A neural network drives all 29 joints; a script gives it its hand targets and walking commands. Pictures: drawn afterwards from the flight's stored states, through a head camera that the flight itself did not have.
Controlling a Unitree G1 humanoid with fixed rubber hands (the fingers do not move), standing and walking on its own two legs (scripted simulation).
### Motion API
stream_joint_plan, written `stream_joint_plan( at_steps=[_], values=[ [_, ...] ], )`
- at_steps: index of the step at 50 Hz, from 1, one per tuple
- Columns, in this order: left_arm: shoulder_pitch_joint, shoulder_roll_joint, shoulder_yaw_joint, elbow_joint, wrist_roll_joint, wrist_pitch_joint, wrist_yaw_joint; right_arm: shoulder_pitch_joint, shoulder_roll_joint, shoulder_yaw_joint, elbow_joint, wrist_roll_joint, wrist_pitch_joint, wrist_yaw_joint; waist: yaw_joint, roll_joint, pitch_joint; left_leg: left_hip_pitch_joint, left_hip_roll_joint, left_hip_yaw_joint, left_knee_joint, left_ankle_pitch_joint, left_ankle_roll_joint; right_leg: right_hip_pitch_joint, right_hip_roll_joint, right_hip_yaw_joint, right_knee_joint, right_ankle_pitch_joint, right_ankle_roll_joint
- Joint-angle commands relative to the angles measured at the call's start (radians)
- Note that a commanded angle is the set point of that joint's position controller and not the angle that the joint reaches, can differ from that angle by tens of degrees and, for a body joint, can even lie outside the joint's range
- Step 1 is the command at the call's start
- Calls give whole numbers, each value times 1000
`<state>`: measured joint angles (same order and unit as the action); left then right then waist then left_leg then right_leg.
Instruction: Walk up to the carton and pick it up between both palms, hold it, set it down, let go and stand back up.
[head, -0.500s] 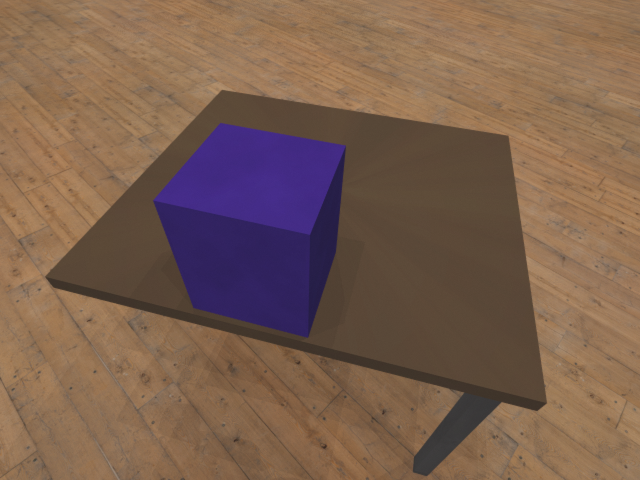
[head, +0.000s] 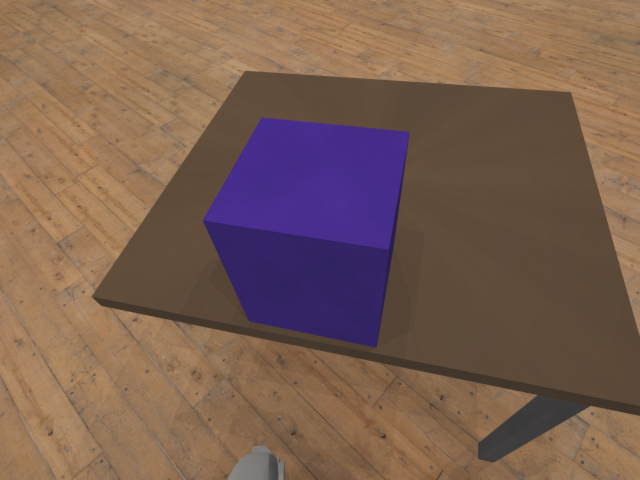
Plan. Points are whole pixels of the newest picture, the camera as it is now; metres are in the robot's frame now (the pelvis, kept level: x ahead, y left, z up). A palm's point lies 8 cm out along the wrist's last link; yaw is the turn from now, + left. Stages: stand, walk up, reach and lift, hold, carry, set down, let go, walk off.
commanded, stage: walk up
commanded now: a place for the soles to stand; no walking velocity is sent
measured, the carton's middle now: (320, 236) +0.46 +0.03 +0.02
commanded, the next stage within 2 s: none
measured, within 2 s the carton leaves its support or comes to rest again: neither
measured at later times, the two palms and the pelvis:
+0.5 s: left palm (79, 445) +0.19 +0.36 -0.11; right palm out of the picture +0.07 -0.15 -0.13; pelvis +0.04 +0.12 +0.00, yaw -11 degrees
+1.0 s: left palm (109, 454) +0.18 +0.31 -0.11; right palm out of the picture +0.01 -0.13 -0.12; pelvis +0.02 +0.12 +0.00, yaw -19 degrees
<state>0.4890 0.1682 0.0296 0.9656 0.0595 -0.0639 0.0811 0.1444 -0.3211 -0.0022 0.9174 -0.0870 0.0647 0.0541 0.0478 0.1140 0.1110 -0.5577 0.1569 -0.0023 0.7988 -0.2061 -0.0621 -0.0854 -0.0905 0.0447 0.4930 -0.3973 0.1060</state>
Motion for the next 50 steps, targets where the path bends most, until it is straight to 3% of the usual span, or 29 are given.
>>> stream_joint_plan(
  at_steps=[1, 2, 3, 4, 5, 6, 7, 9, 11, 15, 18, 21, 24, 27, 28, 29, 30, 31, 32, 33, 34, 37, 40, 42, 44, 45, 46, 48, 50],
  values=[
    [-44, 253, 50, -137, 8, 12, -8, 104, -70, -24, -62, 17, -32, 2, -99, -267, -83, 441, -73, 88, -250, 142, 67, -219, -89, 47, 101, 439, -161],
    [-24, 210, 35, -147, 4, 17, -14, 227, -124, -47, -27, 13, -37, -3, -154, -118, -161, 646, -59, 66, -305, 204, 85, -322, -8, -8, 295, 322, -128],
    [55, 121, 13, -161, 3, 22, -18, 315, -205, -78, -23, 12, -38, -10, -172, 110, -266, 807, 87, -98, -304, 264, 116, -443, 73, -40, 522, -34, -102],
    [98, 91, 5, -181, -14, 35, -9, 295, -243, -78, -46, 31, -29, -23, -156, 182, -293, 764, 260, -327, -388, 291, 192, -488, 145, -23, 679, -360, -94],
    [96, 114, 15, -175, -39, 53, 9, 182, -283, -90, -80, 53, -11, -36, -146, 199, -300, 639, 302, -440, -486, 38, 289, -490, 128, -3, 813, -363, -102],
    [43, 137, 16, -195, -41, 60, 16, 101, -236, -86, -111, 65, -1, -41, -138, 183, -207, 488, 284, -409, -555, -163, 289, -494, 90, 17, 856, -311, -111],
    [8, 154, 20, -196, -38, 62, 16, 60, -182, -76, -123, 73, 2, -42, -118, 144, -117, 402, 219, -264, -548, -170, 250, -471, 67, 46, 819, -264, -121],
    [-17, 145, 18, -188, -37, 66, 1, 43, -85, -52, -120, 66, -8, -50, -83, 70, -48, 347, 150, -90, -479, -7, 215, -416, 45, 62, 709, -189, -110],
    [5, 127, 20, -182, -31, 56, -15, 16, -41, -37, -116, 61, -25, -52, -46, 34, -62, 298, 137, -27, -433, 124, 230, -335, 63, 23, 632, -139, -107],
    [-86, 156, 53, -225, -15, 72, -30, 19, -52, -38, -121, 68, -48, -77, -47, -55, -25, 226, 245, -97, -454, 110, 305, -337, 91, 11, 642, -93, -101],
    [-132, 158, 58, -259, -17, 91, -37, 23, -90, -47, -129, 60, -51, -94, -54, -32, -6, 227, 313, -125, -477, 80, 343, -360, 77, 24, 623, -80, -91],
    [-171, 162, 61, -277, -25, 97, -52, 12, -108, -53, -136, 55, -49, -100, -54, 1, -3, 210, 314, -99, -497, -5, 322, -338, 72, 33, 572, -87, -91],
    [-184, 155, 61, -285, -31, 88, -64, 11, -114, -51, -138, 43, -44, -99, -55, 27, -45, 260, 269, -14, -450, -4, 282, -294, 76, 7, 424, -97, -98],
    [-152, 135, 55, -277, -40, 70, -69, 33, -122, -51, -135, 40, -29, -86, -46, 8, -140, 318, 216, 63, -366, -58, 231, -202, 107, -46, 193, -22, -116],
    [-124, 132, 56, -272, -44, 62, -70, 33, -132, -52, -133, 42, -20, -80, -34, -18, -165, 299, 190, 102, -326, -96, 202, -135, 120, -77, 84, 76, -129],
    [-109, 137, 57, -267, -45, 54, -70, 46, -120, -41, -131, 40, -12, -71, -26, -51, -173, 285, 151, 136, -261, -117, 171, -93, 121, -57, -7, 134, -136],
    [-108, 167, 65, -273, -50, 48, -67, 69, -85, -31, -131, 46, -9, -58, -32, -111, -181, 228, 97, 174, -166, -161, 128, -61, 58, 72, -50, 146, -163],
    [-131, 231, 74, -298, -51, 41, -61, 77, -27, -9, -156, 56, -9, -45, -36, -281, -173, 122, -2, 204, -32, -270, 60, -85, -131, 394, -115, 174, -235],
    [-138, 263, 80, -298, -62, 38, -52, 57, -25, -10, -160, 49, 2, -43, -24, -237, -102, 73, -54, 140, 71, -439, 34, -175, -220, 522, -151, 158, -314],
    [-148, 284, 83, -283, -64, 37, -42, 43, -23, -15, -158, 62, 10, -48, -16, -242, -88, 120, -41, 54, 132, -435, 37, -287, -266, 537, -164, 97, -376],
    [-195, 248, 71, -280, -58, 34, -38, 29, -25, -12, -152, 61, 8, -49, -29, -244, -53, 118, -34, 35, 112, -401, 34, -290, -218, 476, -164, 128, -360],
    [-227, 186, 40, -282, -30, 26, -29, 58, -16, -4, -118, 69, -21, -43, -55, -267, -126, 76, -79, 41, -6, -278, 44, -64, -109, 250, -32, 639, -282],
    [-231, 180, 31, -268, -34, 28, -47, 64, 16, 6, -106, 65, -44, -54, -52, -293, -191, 216, -107, 67, -204, -140, 57, -31, -68, 193, 49, 728, -242],
    [-246, 174, 22, -252, -36, 38, -57, 97, 14, 3, -101, 69, -58, -57, -68, -275, -227, 380, -97, 61, -384, 101, 70, -97, -44, 163, 90, 622, -209],
    [-223, 126, -2, -240, -42, 39, -66, 149, -40, -13, -91, 62, -69, -58, -65, -174, -264, 530, 11, -51, -365, 305, 102, -221, 3, 125, 119, 352, -152],
    [-183, 97, -17, -224, -49, 43, -68, 121, -74, -15, -97, 63, -68, -57, -32, -120, -238, 497, 84, -147, -396, 254, 138, -248, 49, 94, 119, 163, -131],
    [-160, 83, -23, -199, -52, 53, -62, 89, -101, -23, -88, 78, -61, -52, -15, -73, -187, 339, 95, -155, -430, 4, 170, -155, 57, 74, 60, 48, -134],
    [-191, 116, -19, -175, -47, 55, -63, 50, -68, -10, -74, 84, -48, -40, -18, -19, -45, 192, 26, -119, -499, -257, 128, -136, 42, 118, -7, 71, -149],
    [-195, 156, -18, -144, -55, 47, -71, 69, -43, 2, -75, 86, -50, -42, -30, -32, 17, 239, -15, -81, -496, -247, 111, -237, 38, 134, -21, 77, -148]
  ],
)
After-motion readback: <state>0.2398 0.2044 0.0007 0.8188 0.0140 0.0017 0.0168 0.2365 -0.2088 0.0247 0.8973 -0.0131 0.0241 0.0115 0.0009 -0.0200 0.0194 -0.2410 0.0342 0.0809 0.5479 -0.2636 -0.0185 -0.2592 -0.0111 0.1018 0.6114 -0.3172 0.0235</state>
